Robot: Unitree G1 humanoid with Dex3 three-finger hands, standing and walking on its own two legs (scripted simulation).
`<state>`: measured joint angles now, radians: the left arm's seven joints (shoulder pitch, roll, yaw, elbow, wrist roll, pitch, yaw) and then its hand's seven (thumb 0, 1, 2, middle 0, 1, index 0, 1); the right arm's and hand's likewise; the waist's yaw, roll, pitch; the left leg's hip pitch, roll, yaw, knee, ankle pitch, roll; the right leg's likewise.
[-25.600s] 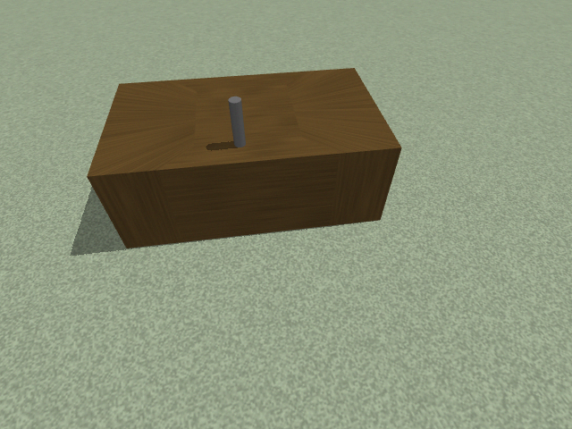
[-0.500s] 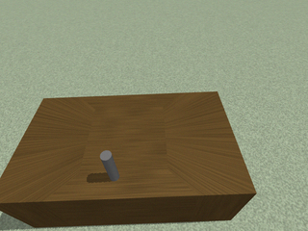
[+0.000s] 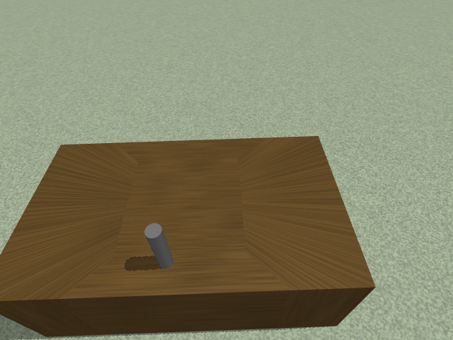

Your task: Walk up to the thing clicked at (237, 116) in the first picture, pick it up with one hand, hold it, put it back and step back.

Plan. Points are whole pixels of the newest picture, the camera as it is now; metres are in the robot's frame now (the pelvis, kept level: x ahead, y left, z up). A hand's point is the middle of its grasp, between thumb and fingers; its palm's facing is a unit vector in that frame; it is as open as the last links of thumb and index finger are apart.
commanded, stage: stand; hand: left
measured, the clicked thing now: (160, 247) +0.44 +0.22 -0.27
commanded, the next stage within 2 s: step back in 1.82 s
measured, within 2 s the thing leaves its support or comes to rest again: neither
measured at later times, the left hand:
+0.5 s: hand out of the picture +0.06 +0.26 -0.16, palm faces -0.03 -0.94 -0.35, open 7.3 cm
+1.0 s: hand out of the picture +0.06 +0.26 -0.16, palm faces -0.03 -0.94 -0.35, open 7.3 cm
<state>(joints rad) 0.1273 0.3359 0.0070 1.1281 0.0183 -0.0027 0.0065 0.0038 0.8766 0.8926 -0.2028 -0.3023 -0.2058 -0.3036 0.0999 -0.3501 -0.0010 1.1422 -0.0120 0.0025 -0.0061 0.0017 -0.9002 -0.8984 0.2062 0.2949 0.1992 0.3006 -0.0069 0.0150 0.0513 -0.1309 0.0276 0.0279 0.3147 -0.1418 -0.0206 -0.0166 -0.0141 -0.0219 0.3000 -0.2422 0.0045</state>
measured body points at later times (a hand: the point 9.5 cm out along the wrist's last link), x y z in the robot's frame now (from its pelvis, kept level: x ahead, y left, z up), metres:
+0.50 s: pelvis +0.00 +0.00 +0.00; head +0.00 +0.00 +0.45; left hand +0.07 +0.30 -0.13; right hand +0.07 -0.30 -0.14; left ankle +0.02 +0.13 -0.75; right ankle -0.05 -0.12 -0.75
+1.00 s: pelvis -0.01 +0.01 +0.00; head +0.00 +0.01 +0.45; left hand +0.06 +0.31 -0.13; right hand +0.06 -0.29 -0.13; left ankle +0.02 +0.13 -0.75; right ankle -0.05 -0.12 -0.75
